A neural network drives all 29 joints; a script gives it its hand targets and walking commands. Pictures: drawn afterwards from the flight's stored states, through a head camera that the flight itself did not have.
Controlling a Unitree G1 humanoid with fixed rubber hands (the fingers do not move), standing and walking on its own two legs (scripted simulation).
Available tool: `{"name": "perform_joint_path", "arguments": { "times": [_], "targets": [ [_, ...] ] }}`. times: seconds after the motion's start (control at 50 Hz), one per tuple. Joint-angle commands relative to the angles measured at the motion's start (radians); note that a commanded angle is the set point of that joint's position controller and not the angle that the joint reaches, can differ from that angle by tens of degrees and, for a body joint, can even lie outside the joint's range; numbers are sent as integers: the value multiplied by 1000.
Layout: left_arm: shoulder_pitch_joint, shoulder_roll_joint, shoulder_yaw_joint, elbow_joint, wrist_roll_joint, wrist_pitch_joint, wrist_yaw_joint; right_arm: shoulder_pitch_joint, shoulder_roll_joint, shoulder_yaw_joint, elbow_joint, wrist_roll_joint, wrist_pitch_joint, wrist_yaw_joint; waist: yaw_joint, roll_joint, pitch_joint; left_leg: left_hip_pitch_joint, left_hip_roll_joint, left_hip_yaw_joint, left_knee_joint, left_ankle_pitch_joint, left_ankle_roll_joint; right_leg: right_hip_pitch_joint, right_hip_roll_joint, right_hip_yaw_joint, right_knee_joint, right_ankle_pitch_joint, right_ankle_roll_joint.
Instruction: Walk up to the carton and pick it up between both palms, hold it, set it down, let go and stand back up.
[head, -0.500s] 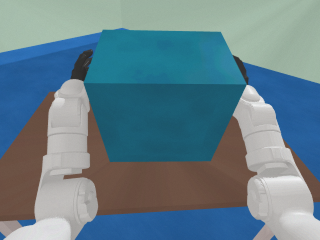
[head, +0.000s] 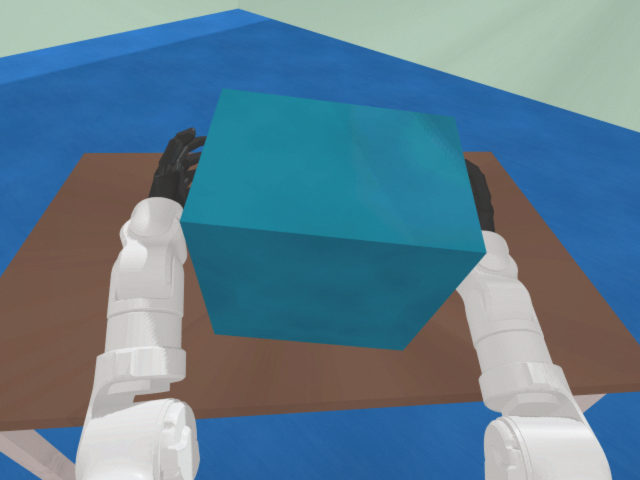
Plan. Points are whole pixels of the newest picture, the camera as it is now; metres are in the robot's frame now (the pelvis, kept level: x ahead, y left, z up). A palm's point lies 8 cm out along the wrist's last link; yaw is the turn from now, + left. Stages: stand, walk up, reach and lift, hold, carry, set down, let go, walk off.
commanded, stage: set down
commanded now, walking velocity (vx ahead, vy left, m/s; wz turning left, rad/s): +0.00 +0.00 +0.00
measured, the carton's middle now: (323, 235) +0.39 +0.00 +0.14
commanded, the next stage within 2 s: none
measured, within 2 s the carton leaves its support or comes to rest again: neither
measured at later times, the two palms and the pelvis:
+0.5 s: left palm (176, 207) +0.41 +0.19 +0.17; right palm (459, 234) +0.39 -0.17 +0.14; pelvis +0.01 +0.00 +0.00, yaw +0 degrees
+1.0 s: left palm (181, 223) +0.42 +0.19 +0.13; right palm (452, 248) +0.39 -0.17 +0.12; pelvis +0.01 +0.00 +0.00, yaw +0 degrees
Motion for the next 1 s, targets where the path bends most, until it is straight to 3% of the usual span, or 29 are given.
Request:
{"name": "perform_joint_path", "arguments": {
  "times": [0.0, 0.02, 0.04, 0.08, 0.12, 0.18, 0.22, 0.26, 0.32, 0.36, 0.38, 0.4, 0.42, 0.44, 0.48, 0.52, 0.58, 0.62, 0.64, 0.66, 0.68, 0.7, 0.74, 0.76, 0.8, 0.86, 0.88, 0.94, 0.98],
  "targets": [
    [-508, -418, -310, 26, -54, -19, -151, -794, 463, 346, -253, 5, -79, 122, -17, -74, -346, 190, -98, 102, -79, 224, 16, 148, 54, -78, -77, 282, 48],
    [-525, -405, -295, 66, -49, -16, -162, -779, 459, 320, -222, -17, -70, 123, -32, -77, -299, 156, -102, 101, -97, 171, 25, 137, 45, -74, -88, 242, 51],
    [-545, -397, -264, 77, -36, -16, -169, -803, 462, 300, -226, -23, -71, 127, -18, -77, -313, 163, -100, 109, -110, 128, 31, 110, 43, -79, -93, 179, 51],
    [-562, -434, -304, 52, -38, -27, -160, -840, 450, 271, -244, -25, -100, 133, -30, 6, -374, 173, -92, 100, -94, 157, 7, 107, 55, -92, -79, 160, 33],
    [-606, -440, -305, 51, -57, -57, -150, -842, 486, 260, -203, -33, -112, 138, -23, 27, -389, 191, -94, 99, -92, 170, -6, 99, 54, -94, -80, 140, 28],
    [-601, -475, -339, 65, -68, -72, -136, -866, 478, 235, -210, -30, -139, 144, -36, 85, -429, 241, -83, 94, -63, 255, -34, 60, 64, -110, -75, 151, 20],
    [-602, -460, -340, 81, -72, -90, -141, -787, 466, 218, -144, -56, -135, 140, -59, 81, -390, 237, -85, 94, -57, 257, -37, 68, 58, -106, -72, 168, 20],
    [-647, -483, -383, 57, -93, -108, -135, -818, 466, 209, -146, -60, -159, 144, -57, 114, -448, 260, -79, 95, -45, 290, -56, 55, 61, -114, -74, 151, 9],
    [-627, -513, -410, 81, -111, -126, -120, -836, 470, 220, -165, -59, -178, 139, -64, 115, -478, 291, -63, 74, -28, 367, -70, 50, 73, -122, -72, 182, 7],
    [-581, -470, -358, 161, -84, -127, -129, -821, 459, 214, -158, -81, -172, 135, -56, 67, -422, 265, -66, 88, -37, 340, -54, 68, 70, -112, -83, 196, 15],
    [-571, -458, -344, 196, -68, -125, -134, -794, 452, 199, -121, -84, -161, 133, -67, 75, -400, 246, -72, 90, -43, 320, -52, 79, 66, -107, -87, 190, 12],
    [-570, -447, -317, 193, -64, -131, -141, -793, 464, 192, -115, -87, -157, 131, -52, 37, -367, 209, -79, 98, -58, 285, -36, 86, 63, -102, -86, 190, 22],
    [-566, -438, -304, 190, -64, -135, -146, -761, 464, 214, -115, -83, -154, 135, -35, 45, -374, 206, -80, 98, -54, 291, -33, 99, 62, -96, -79, 217, 25],
    [-555, -462, -317, 191, -65, -135, -147, -769, 476, 216, -132, -85, -158, 130, -49, 33, -393, 234, -76, 92, -58, 322, -36, 101, 64, -100, -81, 240, 25],
    [-556, -474, -327, 175, -91, -155, -142, -809, 505, 246, -184, -69, -173, 127, -36, 22, -452, 247, -79, 88, -35, 380, -40, 121, 62, -95, -64, 302, 31],
    [-571, -449, -321, 195, -74, -169, -143, -779, 483, 230, -142, -70, -170, 120, -48, 34, -455, 230, -85, 96, -29, 383, -41, 124, 62, -93, -62, 340, 35],
    [-558, -449, -311, 181, -83, -193, -149, -781, 521, 281, -199, -75, -180, 113, -22, -29, -506, 195, -90, 98, -34, 390, -26, 184, 55, -80, -40, 442, 45],
    [-573, -436, -300, 225, -69, -199, -152, -775, 534, 277, -176, -83, -175, 111, -28, -17, -473, 163, -100, 98, -36, 354, -24, 190, 49, -70, -33, 479, 51],
    [-604, -472, -320, 180, -95, -222, -146, -796, 550, 286, -220, -76, -193, 112, -34, -15, -530, 192, -96, 88, -28, 390, -30, 188, 52, -73, -28, 482, 48],
    [-601, -449, -301, 213, -74, -228, -145, -761, 560, 271, -162, -89, -182, 114, -23, -22, -518, 182, -92, 90, -28, 390, -29, 191, 57, -73, -28, 468, 45],
    [-574, -483, -326, 200, -88, -225, -146, -752, 557, 277, -200, -87, -191, 110, -48, -2, -511, 190, -96, 88, -26, 400, -36, 184, 56, -80, -28, 480, 43],
    [-598, -476, -325, 207, -89, -235, -146, -729, 555, 254, -141, -101, -190, 110, -51, 15, -510, 214, -90, 89, -22, 422, -42, 157, 55, -79, -33, 463, 42],
    [-630, -431, -290, 270, -65, -244, -150, -756, 549, 224, -114, -108, -182, 115, -33, 42, -474, 176, -92, 95, -33, 357, -36, 143, 52, -71, -43, 399, 40],
    [-583, -428, -255, 296, -50, -227, -157, -736, 540, 228, -105, -107, -178, 117, -22, 11, -428, 166, -88, 93, -45, 314, -22, 143, 51, -75, -46, 367, 38],
    [-604, -454, -266, 304, -58, -241, -159, -705, 550, 189, -50, -129, -173, 119, -49, 18, -417, 165, -81, 87, -61, 302, -28, 120, 51, -83, -56, 326, 33],
    [-651, -450, -267, 315, -41, -247, -163, -764, 546, 164, -73, -143, -190, 121, -41, 55, -409, 169, -86, 104, -55, 284, -34, 98, 48, -88, -58, 291, 34],
    [-670, -485, -304, 282, -71, -262, -158, -765, 547, 160, -81, -143, -203, 121, -63, 63, -439, 168, -83, 95, -55, 308, -41, 111, 54, -93, -51, 292, 29],
    [-709, -480, -304, 313, -86, -301, -144, -829, 585, 185, -129, -149, -228, 124, -23, 58, -544, 177, -78, 93, -27, 355, -42, 98, 50, -83, -37, 353, 28],
    [-695, -503, -295, 362, -80, -307, -146, -791, 569, 153, -74, -160, -224, 128, -64, 84, -474, 195, -77, 83, -30, 380, -59, 74, 56, -100, -43, 313, 24]
  ]
}}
